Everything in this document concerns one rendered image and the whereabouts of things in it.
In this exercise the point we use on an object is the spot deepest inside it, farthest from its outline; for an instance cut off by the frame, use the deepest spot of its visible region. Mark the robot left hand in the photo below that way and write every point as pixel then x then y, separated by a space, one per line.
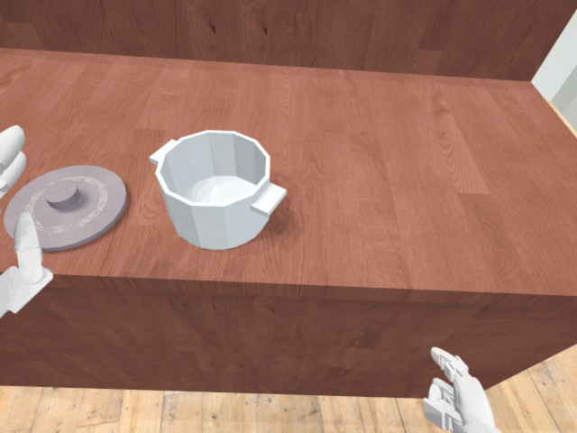
pixel 19 286

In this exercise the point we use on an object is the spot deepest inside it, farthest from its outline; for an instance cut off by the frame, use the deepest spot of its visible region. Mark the lid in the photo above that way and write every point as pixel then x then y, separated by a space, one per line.
pixel 102 201

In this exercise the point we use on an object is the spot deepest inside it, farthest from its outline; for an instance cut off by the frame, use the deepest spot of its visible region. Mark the pot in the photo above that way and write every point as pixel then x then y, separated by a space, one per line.
pixel 216 187

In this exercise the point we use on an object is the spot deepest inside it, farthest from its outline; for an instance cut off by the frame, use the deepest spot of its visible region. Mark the table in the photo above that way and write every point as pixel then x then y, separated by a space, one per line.
pixel 431 193

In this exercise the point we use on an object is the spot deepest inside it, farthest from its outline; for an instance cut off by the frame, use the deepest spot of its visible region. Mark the robot right hand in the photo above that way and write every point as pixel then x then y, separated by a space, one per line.
pixel 464 403

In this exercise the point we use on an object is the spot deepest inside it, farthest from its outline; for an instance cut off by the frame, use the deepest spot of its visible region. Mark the knob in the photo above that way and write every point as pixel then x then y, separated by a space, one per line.
pixel 62 194

